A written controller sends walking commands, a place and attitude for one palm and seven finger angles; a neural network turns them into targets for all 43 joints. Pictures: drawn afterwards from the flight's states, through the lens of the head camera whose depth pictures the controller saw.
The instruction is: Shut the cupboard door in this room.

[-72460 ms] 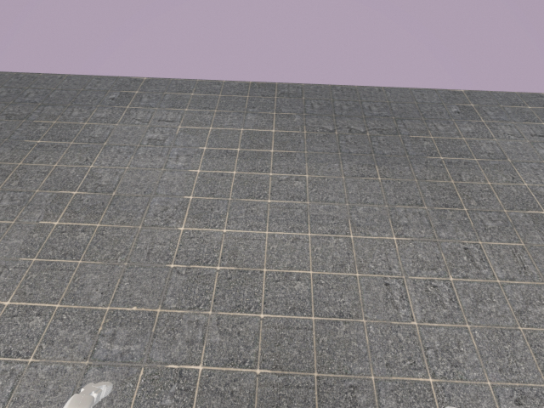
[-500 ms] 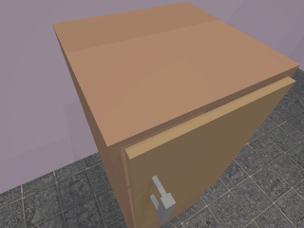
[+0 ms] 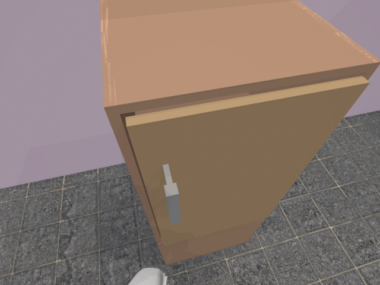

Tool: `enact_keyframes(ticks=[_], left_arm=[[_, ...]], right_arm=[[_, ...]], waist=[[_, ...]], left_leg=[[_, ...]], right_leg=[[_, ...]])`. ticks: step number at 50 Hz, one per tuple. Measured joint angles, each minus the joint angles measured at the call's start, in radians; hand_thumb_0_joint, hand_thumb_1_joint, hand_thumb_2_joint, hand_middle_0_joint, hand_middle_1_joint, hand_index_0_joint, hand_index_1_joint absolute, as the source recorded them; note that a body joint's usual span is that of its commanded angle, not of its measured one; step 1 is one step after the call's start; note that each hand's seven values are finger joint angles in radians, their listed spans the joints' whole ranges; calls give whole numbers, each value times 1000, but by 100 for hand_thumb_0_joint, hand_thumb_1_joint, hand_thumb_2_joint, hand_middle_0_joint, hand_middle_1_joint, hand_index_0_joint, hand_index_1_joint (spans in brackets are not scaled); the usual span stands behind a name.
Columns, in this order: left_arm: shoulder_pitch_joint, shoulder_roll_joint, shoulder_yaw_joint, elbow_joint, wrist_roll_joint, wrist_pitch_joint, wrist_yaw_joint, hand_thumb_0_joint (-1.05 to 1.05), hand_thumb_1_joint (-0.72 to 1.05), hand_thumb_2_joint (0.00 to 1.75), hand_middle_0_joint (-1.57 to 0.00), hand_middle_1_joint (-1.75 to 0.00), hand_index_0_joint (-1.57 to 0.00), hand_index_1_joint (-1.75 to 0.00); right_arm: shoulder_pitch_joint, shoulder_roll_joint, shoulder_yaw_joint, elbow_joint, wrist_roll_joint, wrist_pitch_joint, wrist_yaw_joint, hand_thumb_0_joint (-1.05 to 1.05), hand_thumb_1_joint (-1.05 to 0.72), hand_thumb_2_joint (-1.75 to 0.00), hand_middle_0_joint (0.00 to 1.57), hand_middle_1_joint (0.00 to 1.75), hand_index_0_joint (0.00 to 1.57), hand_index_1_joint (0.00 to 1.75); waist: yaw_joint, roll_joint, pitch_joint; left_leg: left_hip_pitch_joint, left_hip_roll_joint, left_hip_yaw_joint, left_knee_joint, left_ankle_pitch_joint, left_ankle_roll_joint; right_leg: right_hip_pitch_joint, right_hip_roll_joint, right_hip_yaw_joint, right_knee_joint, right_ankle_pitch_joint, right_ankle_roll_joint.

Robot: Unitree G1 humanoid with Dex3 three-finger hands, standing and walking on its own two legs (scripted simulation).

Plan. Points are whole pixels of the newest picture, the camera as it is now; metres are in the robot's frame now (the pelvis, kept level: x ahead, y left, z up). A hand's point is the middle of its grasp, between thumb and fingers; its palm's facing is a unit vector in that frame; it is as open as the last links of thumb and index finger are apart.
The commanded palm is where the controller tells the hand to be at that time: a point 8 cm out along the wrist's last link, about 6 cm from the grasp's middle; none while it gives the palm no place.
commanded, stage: shuffle to correct the standing spot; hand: left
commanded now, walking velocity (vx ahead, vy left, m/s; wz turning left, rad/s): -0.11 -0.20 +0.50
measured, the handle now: (171, 195) +0.26 +0.05 +0.08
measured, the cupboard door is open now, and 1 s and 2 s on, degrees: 0 0 0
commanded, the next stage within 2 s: come to a stop and stand still in 1.46 s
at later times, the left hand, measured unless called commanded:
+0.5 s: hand out of the picture -0.11 +0.09 -0.18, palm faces +0.23 -0.94 -0.24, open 7.4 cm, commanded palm none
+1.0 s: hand out of the picture -0.22 -0.09 -0.18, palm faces +0.34 -0.93 -0.13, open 7.3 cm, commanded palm none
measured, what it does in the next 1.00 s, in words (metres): steps to the right, turning left: left foot, then right foot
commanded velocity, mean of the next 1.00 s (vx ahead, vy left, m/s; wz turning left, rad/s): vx -0.03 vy -0.19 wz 0.20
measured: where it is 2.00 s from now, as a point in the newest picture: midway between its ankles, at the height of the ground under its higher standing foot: outside the picture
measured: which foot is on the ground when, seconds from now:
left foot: up 0.00-0.20, down 0.22-0.54, up 0.56-0.74, down 0.76-1.00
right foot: down 0.00-0.20, up 0.22-0.54, down 0.56-0.76, up 0.78-1.00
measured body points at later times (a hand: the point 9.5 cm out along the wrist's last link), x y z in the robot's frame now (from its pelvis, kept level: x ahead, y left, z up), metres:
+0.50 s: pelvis -0.12 -0.13 +0.00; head -0.08 -0.10 +0.44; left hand -0.13 +0.14 -0.16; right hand -0.04 -0.36 -0.14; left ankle -0.11 +0.04 -0.73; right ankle -0.10 -0.33 -0.68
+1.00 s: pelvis -0.18 -0.25 +0.00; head -0.18 -0.23 +0.45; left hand -0.23 -0.04 -0.17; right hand -0.08 -0.46 -0.14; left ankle -0.17 -0.15 -0.73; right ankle -0.17 -0.39 -0.69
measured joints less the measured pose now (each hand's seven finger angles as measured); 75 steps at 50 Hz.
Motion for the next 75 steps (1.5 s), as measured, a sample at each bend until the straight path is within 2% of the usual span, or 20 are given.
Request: enact_keyframes(ticks=[8, 10, 11, 12, 14, 17, 20, 26, 28, 31, 34, 38, 41, 46, 55, 57, 61, 67, 72, 75], left_arm=[[21, -8, 3, -10, 2, 29, -3, 1, 92, 89, -20, -30, -20, -30], [24, 3, 22, -9, -3, 52, -7, 1, 91, 89, -20, -30, -20, -30], [24, 10, 25, -10, -9, 64, -5, 1, 91, 89, -20, -30, -21, -30], [22, 23, 27, -11, -10, 78, -1, 1, 91, 89, -20, -30, -21, -30], [31, 38, 28, -18, -1, 95, -1, 1, 91, 89, -20, -30, -20, -30], [27, 50, 21, -17, 3, 92, -17, 1, 91, 89, -20, -30, -20, -30], [11, 62, 19, -21, -6, 80, -26, 1, 91, 89, -20, -30, -20, -30], [7, 70, 13, -13, -24, 52, -40, 1, 91, 90, -19, -30, -20, -30], [28, 88, 14, -21, -16, 29, -39, 0, 91, 90, -20, -30, -20, -30], [14, 36, -6, 11, 2, 46, -34, 0, 91, 90, -19, -30, -20, -30], [35, 4, -16, 16, 10, 48, -25, 1, 91, 90, -20, -30, -20, -30], [48, 6, -20, 21, 0, 31, -16, 1, 90, 90, -20, -30, -20, -30], [32, 20, -18, 43, -9, 38, -11, 1, 91, 90, -20, -30, -20, -30], [25, -2, -19, 76, -8, 60, -34, 1, 91, 89, -20, -30, -20, -30], [99, 4, -2, 63, -3, 29, -49, 1, 91, 90, -20, -30, -20, -30], [111, 2, -4, 75, 2, 26, -36, 1, 91, 90, -20, -30, -20, -30], [153, -13, -12, 109, -4, -6, -19, 1, 91, 90, -19, -30, -20, -30], [188, -51, -32, 155, 2, -49, -20, 1, 91, 90, -19, -30, -20, -30], [187, -67, -36, 188, -6, -56, -29, 1, 91, 90, -20, -30, -20, -30], [155, -70, -34, 202, -3, -37, -38, 1, 91, 89, -20, -30, -20, -30]], right_arm=[[-50, 1, 17, -44, 8, -4, 0, 1, -91, -90, 20, 29, 20, 30], [-25, 13, 26, -62, 14, -28, 0, 0, -91, -90, 20, 29, 20, 30], [-8, 16, 29, -75, 18, -44, -10, 0, -91, -89, 20, 29, 20, 30], [3, 26, 34, -75, 21, -45, -25, 0, -91, -89, 20, 29, 20, 30], [33, 38, 51, -56, 17, -29, -33, 0, -91, -89, 20, 29, 20, 30], [71, 53, 71, -20, 2, -19, -25, 0, -91, -89, 20, 29, 20, 30], [71, 70, 86, -12, -11, -14, -6, 1, -91, -89, 20, 29, 20, 30], [42, 40, 56, -47, -20, 0, 23, 2, -93, -89, 21, 30, 21, 30], [39, 29, 39, -65, -9, 7, 25, 2, -93, -89, 21, 30, 21, 30], [19, -32, 4, -64, 0, 21, 18, 2, -92, -89, 21, 30, 21, 30], [22, -50, -2, -50, 3, 19, 14, 1, -92, -89, 20, 29, 20, 30], [37, -21, 21, -51, 4, -24, 15, 1, -92, -89, 20, 29, 20, 30], [27, 36, 47, -37, -9, -41, 0, 1, -91, -90, 20, 29, 20, 30], [50, 88, 73, -17, -14, -41, -9, 1, -91, -89, 20, 29, 20, 30], [32, 50, 33, -16, -13, -20, 7, 1, -93, -89, 21, 30, 21, 30], [34, 38, 23, -14, -8, -8, 11, 1, -93, -89, 21, 30, 21, 30], [50, 20, 18, 3, -9, -11, 30, 1, -92, -89, 20, 29, 20, 30], [24, 31, 26, 16, -4, -43, 33, 1, -91, -90, 20, 29, 20, 30], [-1, 79, 54, 30, 3, -96, 21, 1, -91, -90, 20, 29, 20, 30], [2, 97, 55, 25, 4, -120, 2, 0, -94, -89, 20, 29, 20, 30]], waist=[[20, -8, -1], [8, -12, -7], [-9, -9, -3], [-15, -27, 9], [1, -38, 14], [11, -9, 1], [15, 20, 13], [-8, 67, 35], [0, 17, 23], [-18, 75, 55], [-13, 71, 33], [-6, 13, 6], [2, -63, 30], [15, -42, 3], [15, 42, -35], [13, 59, -30], [25, 61, -46], [37, 44, -42], [41, 11, -33], [30, -25, -24]], left_leg=[[173, 33, 59, -286, -24, 21], [285, 54, 108, -553, 57, 71], [306, 67, 109, -619, 132, 87], [298, 65, 106, -596, 142, 78], [296, 75, 100, -557, 118, 46], [280, 108, 48, -570, 140, 12], [246, 141, -2, -595, 192, -10], [128, 186, -73, -596, 268, -60], [50, 135, -74, -497, 150, -39], [-25, 72, -109, -232, -6, 7], [-3, 27, -24, -123, -27, 17], [197, 0, 60, -491, 110, 41], [221, -15, 71, -515, 137, 98], [243, 14, 43, -610, 220, 74], [158, 66, 23, -625, 231, 24], [104, 60, -5, -493, 90, 28], [36, 38, 14, -261, 94, 36], [84, 33, 57, -338, 101, 38], [227, 18, 68, -654, 217, 67], [257, -9, 87, -650, 207, 99]], right_leg=[[-14, 60, -119, -91, 80, -12], [-48, 67, -149, -52, 85, 141], [-127, 67, -107, 156, -23, 213], [-205, 63, -25, 413, -128, 226], [-288, 57, 94, 774, -171, 201], [-287, 6, 194, 890, -134, 206], [-235, -50, 231, 767, -165, 211], [-62, -70, 154, 240, -192, 211], [-35, -100, 172, 73, -55, 191], [-58, -88, 126, 145, -51, 199], [-47, -81, 105, 118, -42, 190], [-69, -64, 82, 134, -31, 172], [-119, -42, 137, 327, -178, 165], [-150, -3, 169, 502, -150, 174], [73, -26, 137, -23, -102, 147], [72, -8, 120, -43, -13, 130], [108, 13, 107, -123, 19, 101], [134, 49, 121, -171, 33, 81], [115, 63, 128, -68, -42, 83], [14, 28, 126, 212, -171, 98]])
